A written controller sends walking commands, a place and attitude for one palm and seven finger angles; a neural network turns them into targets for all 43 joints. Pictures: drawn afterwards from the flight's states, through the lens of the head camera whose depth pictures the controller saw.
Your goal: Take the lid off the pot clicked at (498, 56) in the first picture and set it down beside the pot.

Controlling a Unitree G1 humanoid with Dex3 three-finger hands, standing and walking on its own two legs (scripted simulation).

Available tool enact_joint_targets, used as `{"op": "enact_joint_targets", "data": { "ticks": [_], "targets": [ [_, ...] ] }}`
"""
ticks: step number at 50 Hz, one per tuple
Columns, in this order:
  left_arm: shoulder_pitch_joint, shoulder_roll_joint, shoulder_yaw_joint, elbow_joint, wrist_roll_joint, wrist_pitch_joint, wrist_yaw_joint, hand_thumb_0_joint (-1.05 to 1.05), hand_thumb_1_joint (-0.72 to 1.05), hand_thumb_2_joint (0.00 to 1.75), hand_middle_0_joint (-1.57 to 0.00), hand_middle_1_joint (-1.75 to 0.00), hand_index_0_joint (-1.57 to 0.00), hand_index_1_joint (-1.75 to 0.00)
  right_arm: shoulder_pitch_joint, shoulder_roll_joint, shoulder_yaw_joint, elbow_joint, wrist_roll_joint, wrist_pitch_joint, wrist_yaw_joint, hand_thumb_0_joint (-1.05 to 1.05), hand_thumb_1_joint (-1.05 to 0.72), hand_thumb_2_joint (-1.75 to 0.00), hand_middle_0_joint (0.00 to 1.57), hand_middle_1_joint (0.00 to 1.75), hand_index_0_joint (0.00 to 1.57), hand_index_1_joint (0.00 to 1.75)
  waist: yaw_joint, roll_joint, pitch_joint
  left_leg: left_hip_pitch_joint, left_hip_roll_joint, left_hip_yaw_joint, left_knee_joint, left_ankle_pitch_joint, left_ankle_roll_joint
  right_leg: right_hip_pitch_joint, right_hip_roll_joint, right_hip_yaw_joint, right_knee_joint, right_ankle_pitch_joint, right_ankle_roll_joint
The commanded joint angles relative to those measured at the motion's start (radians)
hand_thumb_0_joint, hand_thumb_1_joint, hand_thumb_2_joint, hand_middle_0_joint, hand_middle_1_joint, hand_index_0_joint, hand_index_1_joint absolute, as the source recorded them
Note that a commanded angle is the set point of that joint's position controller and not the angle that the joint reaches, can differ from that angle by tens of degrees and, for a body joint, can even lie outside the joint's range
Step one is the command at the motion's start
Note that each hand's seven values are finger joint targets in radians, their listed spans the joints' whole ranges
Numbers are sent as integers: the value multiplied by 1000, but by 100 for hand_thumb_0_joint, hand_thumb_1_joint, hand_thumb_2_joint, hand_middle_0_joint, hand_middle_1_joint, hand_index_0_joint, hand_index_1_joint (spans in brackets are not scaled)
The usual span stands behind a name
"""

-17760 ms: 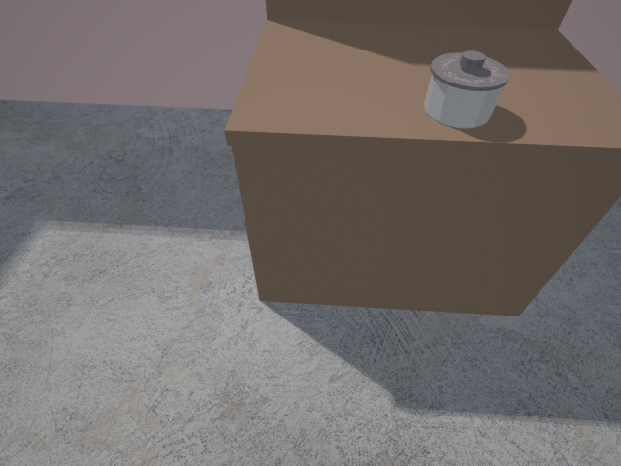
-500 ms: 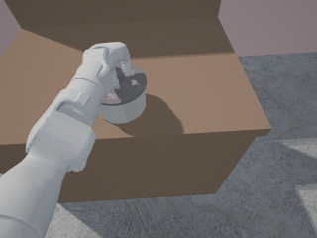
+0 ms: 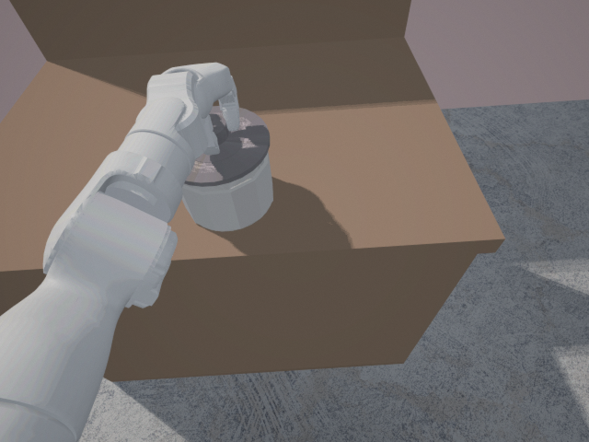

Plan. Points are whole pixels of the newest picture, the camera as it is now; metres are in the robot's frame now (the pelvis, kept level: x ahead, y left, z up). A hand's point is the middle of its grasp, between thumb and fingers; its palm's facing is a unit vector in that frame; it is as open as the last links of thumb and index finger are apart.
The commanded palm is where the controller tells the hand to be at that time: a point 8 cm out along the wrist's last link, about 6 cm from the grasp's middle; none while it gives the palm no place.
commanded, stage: lift the lid straight up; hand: left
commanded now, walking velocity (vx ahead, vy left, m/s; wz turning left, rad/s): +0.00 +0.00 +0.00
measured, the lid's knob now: (210, 130) +0.52 +0.09 +0.15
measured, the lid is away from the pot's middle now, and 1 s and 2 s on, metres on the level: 0.00 0.00 0.06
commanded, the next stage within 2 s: move the lid sideways beside the pot in 1.54 s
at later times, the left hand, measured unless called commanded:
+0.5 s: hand (195, 101) +0.49 +0.09 +0.22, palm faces -0.33 -0.05 -0.94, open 7.5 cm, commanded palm +0.49 +0.09 +0.28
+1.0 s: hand (187, 67) +0.49 +0.09 +0.26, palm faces -0.29 -0.07 -0.96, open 7.5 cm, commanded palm +0.49 +0.10 +0.32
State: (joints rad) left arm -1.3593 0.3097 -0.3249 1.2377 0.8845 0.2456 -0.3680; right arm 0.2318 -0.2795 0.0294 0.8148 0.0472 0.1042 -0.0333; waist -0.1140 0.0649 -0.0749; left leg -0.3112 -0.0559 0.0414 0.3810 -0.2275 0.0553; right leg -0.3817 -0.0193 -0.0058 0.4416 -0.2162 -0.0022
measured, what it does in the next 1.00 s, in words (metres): stands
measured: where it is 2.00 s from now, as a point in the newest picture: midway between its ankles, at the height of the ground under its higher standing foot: outside the picture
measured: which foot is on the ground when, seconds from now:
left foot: down 0.00-1.00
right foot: down 0.00-1.00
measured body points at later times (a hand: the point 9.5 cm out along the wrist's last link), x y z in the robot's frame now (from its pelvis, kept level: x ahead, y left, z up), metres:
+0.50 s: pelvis +0.00 +0.00 +0.00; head +0.03 -0.03 +0.45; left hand +0.50 +0.09 +0.27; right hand +0.06 -0.26 -0.14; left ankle -0.03 +0.09 -0.74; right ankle -0.01 -0.12 -0.74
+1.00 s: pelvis +0.00 +0.00 +0.00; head +0.03 -0.03 +0.45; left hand +0.50 +0.09 +0.31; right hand +0.04 -0.27 -0.14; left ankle -0.03 +0.09 -0.74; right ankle -0.01 -0.12 -0.74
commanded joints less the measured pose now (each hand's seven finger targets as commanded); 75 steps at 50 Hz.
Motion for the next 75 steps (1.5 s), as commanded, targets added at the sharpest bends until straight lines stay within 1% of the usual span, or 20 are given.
{"op": "enact_joint_targets", "data": {
  "ticks": [1, 3, 5, 7, 9, 12, 17, 23, 27, 31, 33, 37, 41, 44, 50, 57, 60, 67, 70, 75],
  "targets": [
    [-708, 275, 75, -255, 16, 11, 35, 0, 69, 85, -80, -108, -87, -112, 20, -138, -37, -86, -8, -36, -21, 0, -90, -90, 20, 30, 20, 30, -13, -137, -469, 211, -16, -41, 16, 358, 23, 187, 40, 3, -11, 390, -27],
    [-714, 254, 54, -341, 25, -11, 28, 0, 69, 85, -80, -108, -87, -112, 20, -131, -44, -97, -13, -49, -16, 0, -90, -90, 20, 30, 20, 30, 5, -71, -587, 315, -3, -57, 43, 508, 6, 193, 37, 5, 2, 433, -28],
    [-648, 214, 24, -252, 47, 4, 15, 0, 69, 85, -80, -108, -87, -112, 30, -133, -47, -83, -13, -44, -14, 0, -90, -90, 20, 30, 20, 30, -2, -88, -514, 310, 0, -56, 50, 531, -3, 140, 46, -6, -11, 408, -28],
    [-600, 280, 80, -208, 37, 27, 10, 0, 69, 85, -80, -108, -87, -112, 25, -150, -49, -76, -11, -29, -13, 0, -90, -90, 20, 30, 20, 30, 11, -127, -447, 239, -7, -41, 31, 475, 4, 164, 48, -10, -21, 410, -33],
    [-639, 269, 73, -201, 28, 40, -1, 0, 69, 85, -80, -108, -87, -112, 20, -145, -41, -81, -8, -25, -16, 0, -90, -90, 20, 30, 20, 30, -2, -167, -415, 201, -12, -33, 16, 402, 18, 176, 45, -7, -23, 398, -28],
    [-713, 144, -26, -307, -2, 24, -15, 0, 69, 85, -80, -108, -87, -112, 1, -138, -46, -96, -6, -42, -8, 0, -90, -90, 20, 30, 20, 30, -5, -68, -451, 310, -4, -57, 33, 501, 1, 110, 46, -15, -24, 382, -33],
    [-700, 286, 80, -277, 15, 27, -20, 0, 69, 85, -80, -108, -87, -112, 10, -148, -45, -85, -15, -45, -12, 0, -90, -90, 20, 30, 20, 30, 14, -103, -475, 276, -12, -56, 23, 468, -4, 171, 47, -10, -26, 395, -37],
    [-713, 262, 55, -211, 41, 59, -25, 0, 69, 85, -80, -108, -87, -112, 12, -142, -37, -75, -11, -41, -14, 0, -90, -90, 20, 30, 20, 30, 0, -156, -405, 229, -13, -49, -5, 361, 3, 155, 45, -10, -36, 339, -35],
    [-757, 198, 6, -258, 22, 63, -40, 0, 69, 85, -80, -108, -87, -112, -9, -142, -40, -90, -9, -47, -12, 0, -90, -90, 20, 30, 20, 30, 1, -107, -439, 271, -13, -51, 9, 419, 1, 140, 44, -10, -34, 363, -37],
    [-769, 275, 58, -196, 43, 81, -53, 0, 69, 85, -80, -108, -87, -112, 8, -148, -36, -78, -12, -47, -17, 0, -90, -90, 20, 30, 20, 30, -8, -168, -419, 227, -20, -46, -2, 326, 11, 154, 47, -4, -41, 334, -32],
    [-817, 330, 89, -237, 47, 78, -53, 0, 69, 85, -80, -108, -87, -112, -1, -148, -32, -86, -14, -48, -19, 0, -90, -90, 20, 30, 20, 30, 2, -154, -472, 212, -23, -45, -8, 330, 11, 208, 40, 4, -30, 368, -33],
    [-811, 164, -29, -226, 47, 77, -57, 0, 69, 85, -80, -108, -87, -112, 4, -142, -41, -82, -9, -60, -11, 0, -90, -90, 20, 30, 20, 30, -12, -80, -430, 297, -8, -68, 17, 445, -9, 89, 50, -14, -42, 330, -39],
    [-823, 313, 78, -202, 55, 94, -65, 0, 69, 85, -80, -108, -87, -112, 3, -147, -33, -85, -16, -59, -16, 0, -90, -90, 20, 30, 20, 30, 3, -147, -455, 219, -23, -47, -6, 320, 9, 182, 44, 2, -36, 338, -33],
    [-851, 234, 17, -200, 54, 96, -70, 0, 69, 85, -80, -108, -87, -112, 5, -142, -32, -81, -12, -59, -14, 0, -90, -90, 20, 30, 20, 30, -11, -123, -439, 234, -18, -51, -2, 368, 6, 153, 45, -4, -37, 351, -35],
    [-836, 332, 82, -215, 74, 103, -74, 0, 69, 85, -80, -108, -87, -112, 2, -148, -34, -93, -16, -63, -13, 0, -90, -90, 20, 30, 20, 30, 12, -152, -482, 222, -21, -45, 1, 386, 12, 210, 42, 7, -34, 385, -33],
    [-837, 317, 51, -262, 60, 111, -94, 0, 69, 85, -80, -108, -87, -112, -25, -152, -37, -107, -15, -65, -4, 0, -90, -90, 20, 30, 20, 30, 25, -119, -488, 241, -22, -48, 11, 461, 7, 207, 37, 6, -36, 418, -36],
    [-835, 297, 43, -226, 73, 120, -100, 0, 69, 85, -80, -108, -87, -112, -12, -144, -34, -102, -11, -58, -7, 0, -90, -90, 20, 30, 20, 30, 7, -139, -436, 239, -19, -44, 4, 419, 13, 177, 42, 3, -48, 378, -31],
    [-930, 217, -15, -314, 41, 111, -109, 0, 69, 85, -80, -108, -87, -112, -31, -145, -36, -100, -9, -77, 6, 0, -90, -90, 20, 30, 20, 30, 5, -30, -472, 358, -12, -86, 19, 560, -24, 97, 46, -12, -55, 353, -42],
    [-859, 229, 15, -230, 66, 121, -111, 0, 69, 85, -80, -108, -87, -112, -9, -142, -34, -87, -15, -72, 3, 0, -90, -90, 20, 30, 20, 30, 0, -119, -436, 324, -10, -77, 11, 492, -17, 103, 52, -14, -58, 320, -35],
    [-886, 224, 16, -223, 60, 135, -104, 0, 69, 85, -80, -108, -87, -112, -25, -144, -26, -91, -11, -61, 2, 0, -90, -90, 20, 30, 20, 30, -1, -145, -405, 270, -17, -71, -14, 410, -9, 125, 47, -13, -61, 311, -38]
  ]
}}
